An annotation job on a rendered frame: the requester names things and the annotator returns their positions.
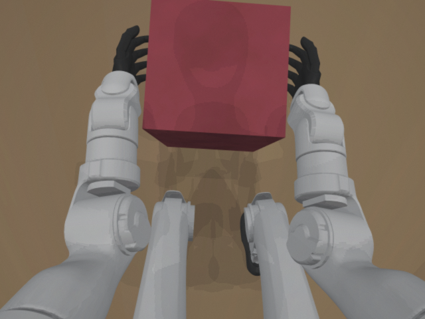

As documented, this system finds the robot left upper arm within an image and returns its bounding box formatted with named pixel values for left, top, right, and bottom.
left=0, top=193, right=151, bottom=319

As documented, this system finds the left robot forearm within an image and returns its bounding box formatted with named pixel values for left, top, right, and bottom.
left=64, top=70, right=141, bottom=248

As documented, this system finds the left robot thigh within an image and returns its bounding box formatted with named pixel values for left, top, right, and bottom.
left=133, top=197, right=195, bottom=319

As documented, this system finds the carton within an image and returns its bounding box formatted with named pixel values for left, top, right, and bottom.
left=142, top=0, right=291, bottom=152

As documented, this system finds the right robot forearm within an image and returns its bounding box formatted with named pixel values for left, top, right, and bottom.
left=287, top=84, right=368, bottom=225

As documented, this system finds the right robot hand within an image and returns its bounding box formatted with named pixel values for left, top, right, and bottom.
left=288, top=37, right=321, bottom=99

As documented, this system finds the robot right upper arm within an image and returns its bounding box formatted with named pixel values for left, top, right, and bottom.
left=286, top=207, right=425, bottom=319

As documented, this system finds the robot left shin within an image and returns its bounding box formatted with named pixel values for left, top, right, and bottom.
left=151, top=190, right=186, bottom=225

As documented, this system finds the left robot hand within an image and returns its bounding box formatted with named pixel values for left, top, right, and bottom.
left=112, top=25, right=149, bottom=85

